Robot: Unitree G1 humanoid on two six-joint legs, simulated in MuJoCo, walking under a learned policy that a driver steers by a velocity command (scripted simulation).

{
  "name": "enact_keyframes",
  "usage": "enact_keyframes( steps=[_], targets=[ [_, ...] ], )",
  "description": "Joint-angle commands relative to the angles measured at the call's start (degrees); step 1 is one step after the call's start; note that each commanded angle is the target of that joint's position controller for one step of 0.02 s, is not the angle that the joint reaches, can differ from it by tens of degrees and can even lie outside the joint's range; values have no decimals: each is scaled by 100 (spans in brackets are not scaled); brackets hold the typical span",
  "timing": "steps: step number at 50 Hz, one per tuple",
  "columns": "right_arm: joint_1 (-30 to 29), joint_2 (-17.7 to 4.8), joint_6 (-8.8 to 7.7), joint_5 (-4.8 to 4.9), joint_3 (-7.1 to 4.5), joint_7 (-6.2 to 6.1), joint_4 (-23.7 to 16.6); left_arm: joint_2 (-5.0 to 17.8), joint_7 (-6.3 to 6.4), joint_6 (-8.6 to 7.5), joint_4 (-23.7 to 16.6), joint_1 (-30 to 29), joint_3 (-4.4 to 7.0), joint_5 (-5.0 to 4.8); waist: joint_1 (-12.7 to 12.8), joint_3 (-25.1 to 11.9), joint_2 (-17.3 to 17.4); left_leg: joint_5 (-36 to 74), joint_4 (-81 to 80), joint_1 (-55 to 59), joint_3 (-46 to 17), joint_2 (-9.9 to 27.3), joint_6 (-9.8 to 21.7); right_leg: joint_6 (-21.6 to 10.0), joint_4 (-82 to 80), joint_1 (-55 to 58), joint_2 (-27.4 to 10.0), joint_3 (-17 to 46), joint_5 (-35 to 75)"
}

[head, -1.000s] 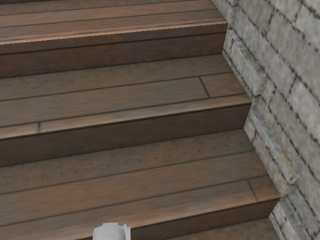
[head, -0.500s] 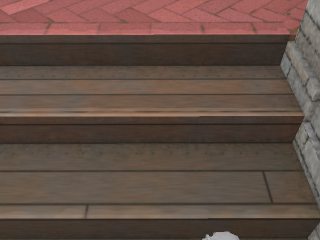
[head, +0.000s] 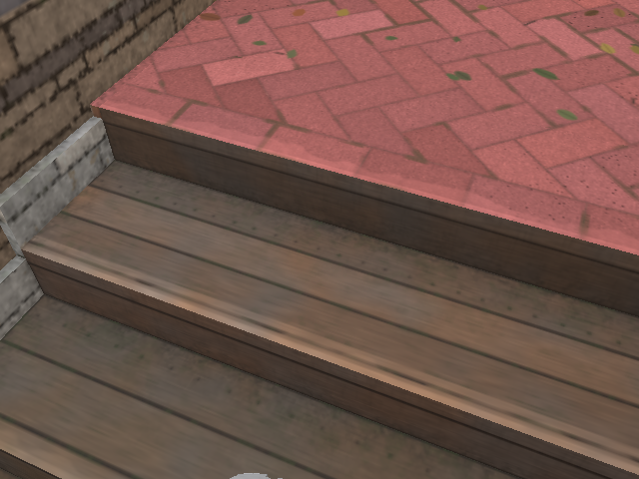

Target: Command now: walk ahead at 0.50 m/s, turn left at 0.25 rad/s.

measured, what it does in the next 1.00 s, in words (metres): climbs: left foot 0.15 m higher, then right foot 0.15 m higher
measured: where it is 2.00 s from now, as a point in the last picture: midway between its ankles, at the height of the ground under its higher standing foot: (427, 139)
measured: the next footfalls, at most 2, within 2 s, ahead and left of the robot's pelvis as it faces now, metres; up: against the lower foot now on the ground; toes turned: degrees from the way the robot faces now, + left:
left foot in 0.30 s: +0.41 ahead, +0.17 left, +0.15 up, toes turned +12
right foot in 0.90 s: +0.72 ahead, -0.06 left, +0.30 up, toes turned -10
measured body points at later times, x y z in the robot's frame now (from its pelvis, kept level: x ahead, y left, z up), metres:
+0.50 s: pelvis +0.32 +0.09 +0.10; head +0.34 +0.09 +0.55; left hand +0.34 +0.35 -0.04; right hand +0.45 -0.14 -0.04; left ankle +0.37 +0.16 -0.57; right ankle +0.21 -0.05 -0.44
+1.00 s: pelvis +0.62 +0.04 +0.20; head +0.62 +0.05 +0.65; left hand +0.86 +0.20 +0.10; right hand +0.54 -0.16 +0.04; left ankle +0.42 +0.18 -0.47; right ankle +0.68 -0.05 -0.42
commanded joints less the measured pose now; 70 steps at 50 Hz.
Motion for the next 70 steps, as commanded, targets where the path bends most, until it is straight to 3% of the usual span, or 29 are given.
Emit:
enact_keyframes(
  steps=[1,6,9,12,15,16,17,18,20,21,24,25,27,30,38,40,42,45,46,47,48,49,50,53,56,60,64,67,70],
  targets=[
    [-341,120,-50,51,127,-106,-315,183,-38,-56,65,758,-66,229,222,682,-454,-468,1138,-2414,-333,-63,244,-1273,-1766,1880,-1563,1815,716],
    [-1753,554,53,64,358,-183,-1120,-338,-6,13,750,1593,-362,417,217,824,-608,-880,1445,-3390,334,388,839,-1077,-2396,2575,-1692,1512,635],
    [-2976,521,266,0,496,-77,-1688,-365,-95,6,1002,2017,-443,417,310,968,-297,333,-415,-1857,707,719,689,-942,-3183,1630,-1524,1011,614],
    [-2755,327,726,-226,427,137,-1597,307,-456,-156,470,1118,-297,-360,-283,614,-934,-909,-1138,1669,1691,24,34,-1203,-3564,220,-1397,243,3315],
    [-1743,200,535,-40,284,50,-1269,917,-450,-392,475,1248,-39,-473,-801,31,-1452,-1709,-3587,3278,1479,-569,-262,-786,-2057,2301,-1738,314,9276],
    [-569,-270,415,-110,110,-29,-929,1237,-477,-407,208,992,142,-396,-1097,-832,-1244,449,-3205,5320,991,-425,84,-349,-1026,1470,-1520,433,8984],
    [498,-445,314,87,100,-86,-662,664,-478,-428,91,1664,42,-211,-1133,-2294,-366,492,-3764,8040,-581,271,408,-89,355,-592,-1027,1043,6339],
    [1892,-554,388,-179,-36,-232,-3,327,-567,-329,89,1392,59,-169,-1606,-2183,336,62,-5567,8720,-2534,948,443,130,1706,-1751,-297,1488,1046],
    [2363,-1214,94,-165,-409,-349,572,109,-484,-167,27,720,355,-494,-1341,-980,296,-257,-6586,6554,-3488,1228,171,133,5487,-2270,2,2744,1404],
    [843,-728,44,151,-375,-450,251,300,43,-249,-784,33,483,-925,-747,-736,129,172,-6707,6293,-2739,1427,285,69,6389,-2429,-138,1535,1035],
    [604,330,-160,-68,-130,-540,617,-147,407,-32,-1222,-563,397,-780,-288,71,125,-1506,-7099,4666,-1635,1084,-14,-316,7410,-2784,-296,1856,858],
    [481,544,-65,-343,30,-332,585,-579,-63,-20,-808,-601,117,-518,-278,296,-279,-760,-7214,3868,-1921,1307,-239,-828,7445,-3192,-164,2808,1979],
    [531,-11,-100,-403,-140,-197,656,-393,-338,-31,-824,-564,140,-583,16,362,-424,-562,-7418,3896,-631,1078,-337,-1047,7014,-3552,-98,2628,1903],
    [438,-46,-128,-405,-156,-252,630,234,-506,-84,-693,-793,269,-588,64,382,208,13,-7891,4046,106,900,-43,-1009,8969,-4055,274,2058,1563],
    [2779,194,-144,-810,252,-291,1572,292,-208,232,-2001,-3435,-99,-528,-639,382,-214,-37,-8265,6724,1008,880,-161,-1309,7709,-6931,-180,1549,1587],
    [3250,254,-156,-764,328,-246,1704,201,-128,438,-2321,-4102,-144,-526,-899,439,330,420,-8683,6846,1203,848,-99,-1159,6560,-6531,-401,1060,1744],
    [2770,-261,-153,-405,257,-16,1488,-4,-259,740,-2599,-4772,-255,-515,-769,630,450,2160,-9466,5458,1529,1159,161,-825,4799,-4130,-208,354,-24],
    [2384,-1249,-429,-200,-7,-76,1116,400,-336,532,-2058,-2949,30,-627,48,417,689,7385,-7864,6855,1894,1508,82,-583,3574,-2836,799,-46,-73],
    [2459,-1287,-447,-315,-42,-51,1151,689,-250,416,-1885,-2387,146,-667,137,19,856,8052,-7151,6652,1962,1419,-71,-752,3302,-1718,970,120,374],
    [2840,-1000,-492,-567,-28,-51,1213,902,-161,305,-1634,-1484,227,-832,183,-856,517,7691,-5990,4825,1734,1181,-522,-1244,3765,799,708,1224,1930],
    [2599,-1123,-417,-613,-57,53,1149,1072,-87,359,-1256,-281,362,-625,781,-1256,5,5221,-4589,3604,1489,635,-675,-1451,2173,2222,494,2451,1161],
    [1841,-737,-276,-418,-96,214,930,1369,-80,411,-773,794,390,-345,913,-1267,-851,-261,-2768,2190,808,-421,-945,-1889,232,2881,-322,4682,752],
    [1494,-540,-208,-80,-58,223,820,1617,13,406,-795,879,570,-216,992,-812,-598,-168,-938,1517,-461,-630,-814,-1831,-423,2113,-637,5911,-568],
    [966,289,-297,-266,140,-198,474,448,-32,193,-452,-526,275,-348,-117,110,-380,300,1060,1047,-1057,-644,-306,-1824,-463,-444,-486,5111,-291],
    [866,-33,-69,-277,161,-255,123,-15,-145,181,-313,-1525,54,-328,-801,-110,79,-255,1945,158,-755,-564,-104,-1639,-770,-857,-310,4055,790],
    [249,-26,-62,-143,279,-337,-129,136,-46,-94,44,-728,-7,-45,-533,277,-503,-1116,2349,-181,-55,-315,-225,-1273,-1083,-1279,34,3077,743],
    [-1859,-152,-67,-184,442,-511,-1197,286,-68,-120,622,735,-11,50,36,275,66,-1959,239,-1458,-103,20,-249,-962,-1077,410,-318,3682,499],
    [-2531,374,144,-221,581,-388,-1651,471,-370,-195,-248,-319,-3,-379,-271,700,-817,-2009,-1544,2804,1110,-17,-793,-1326,-2773,-2804,-640,3578,1057],
    [-1168,-513,129,-97,207,-318,-1203,1366,-341,-325,-650,-447,278,-628,-874,-53,-895,-1979,-3043,3534,1163,-842,-791,-931,-1521,-221,-809,3073,6591]
  ],
)
Keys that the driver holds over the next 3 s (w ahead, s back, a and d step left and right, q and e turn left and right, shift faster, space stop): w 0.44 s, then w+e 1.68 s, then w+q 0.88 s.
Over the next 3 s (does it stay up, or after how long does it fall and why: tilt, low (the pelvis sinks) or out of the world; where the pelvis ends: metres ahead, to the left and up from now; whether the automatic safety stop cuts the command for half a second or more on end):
stays up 1.56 -0.56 0.47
